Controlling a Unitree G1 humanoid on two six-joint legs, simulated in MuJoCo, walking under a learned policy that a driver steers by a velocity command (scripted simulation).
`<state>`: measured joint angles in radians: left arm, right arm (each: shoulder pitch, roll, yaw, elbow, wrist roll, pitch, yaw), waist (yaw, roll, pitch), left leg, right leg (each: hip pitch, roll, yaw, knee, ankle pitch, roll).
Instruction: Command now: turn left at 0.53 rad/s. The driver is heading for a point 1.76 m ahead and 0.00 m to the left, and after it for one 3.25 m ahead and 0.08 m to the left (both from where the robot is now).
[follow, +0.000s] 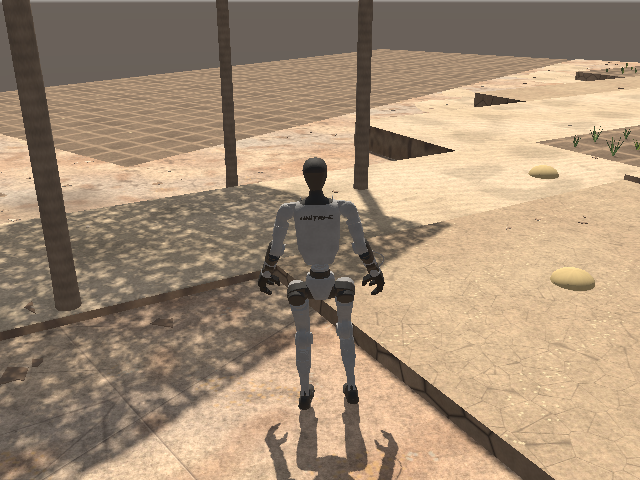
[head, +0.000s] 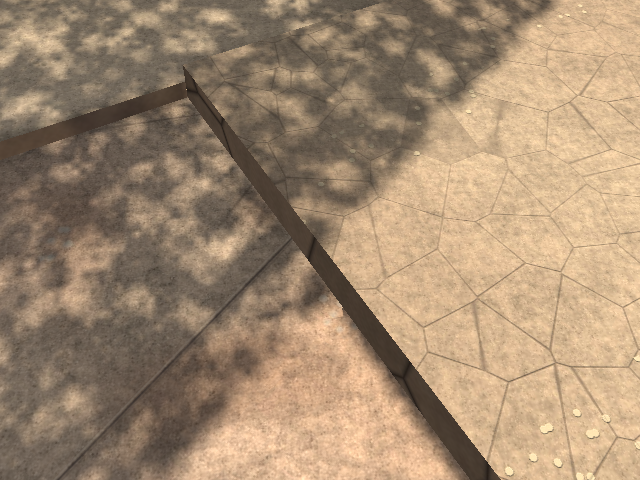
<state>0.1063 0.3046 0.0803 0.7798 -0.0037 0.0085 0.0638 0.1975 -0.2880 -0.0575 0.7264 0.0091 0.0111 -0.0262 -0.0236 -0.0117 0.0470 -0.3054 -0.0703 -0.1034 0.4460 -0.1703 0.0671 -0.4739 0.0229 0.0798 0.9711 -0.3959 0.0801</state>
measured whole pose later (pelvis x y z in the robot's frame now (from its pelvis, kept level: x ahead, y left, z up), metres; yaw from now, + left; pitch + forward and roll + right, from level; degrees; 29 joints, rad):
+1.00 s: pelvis +0.26 +0.11 +0.00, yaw +5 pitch +1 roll +2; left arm 0.18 0.30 0.06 0.75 -0.02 -0.04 -0.02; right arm 0.37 -0.26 -0.06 0.82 -0.01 -0.09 0.00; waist -0.06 -0.05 0.02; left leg 0.05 -0.05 0.19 0.20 -0.27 0.04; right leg -0.71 -0.09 0.06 0.83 0.03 0.00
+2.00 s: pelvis +0.78 +0.09 +0.00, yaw -19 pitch +2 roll +1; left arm 0.14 0.24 0.03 0.73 0.04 0.00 0.00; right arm 0.51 -0.22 -0.02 0.90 -0.04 -0.09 0.00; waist -0.04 -0.05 -0.03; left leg -0.05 -0.04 0.06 0.27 -0.26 0.06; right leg -0.88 0.00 0.01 1.74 -0.48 -0.07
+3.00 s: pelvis +1.31 -0.12 +0.11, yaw +7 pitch +4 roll +2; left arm 0.13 0.27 0.03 0.70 -0.01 -0.14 0.00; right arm 0.38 -0.25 -0.07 0.83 0.01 -0.03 0.01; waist -0.04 0.00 -0.04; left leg -0.28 -0.14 -0.06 0.42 -0.21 0.11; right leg -0.59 -0.06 0.10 1.19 -0.37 0.03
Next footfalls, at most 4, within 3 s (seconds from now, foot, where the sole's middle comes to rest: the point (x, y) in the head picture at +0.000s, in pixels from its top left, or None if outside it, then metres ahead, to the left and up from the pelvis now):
0.22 right None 0.06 -0.14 -0.78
0.66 left None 0.19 0.19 -0.78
1.18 right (299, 433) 0.54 0.02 -0.78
1.64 left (227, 331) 0.78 0.19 -0.78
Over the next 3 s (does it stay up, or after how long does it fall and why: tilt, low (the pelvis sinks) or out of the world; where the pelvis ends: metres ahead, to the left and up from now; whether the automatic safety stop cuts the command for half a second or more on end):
stays up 1.31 -0.12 0.11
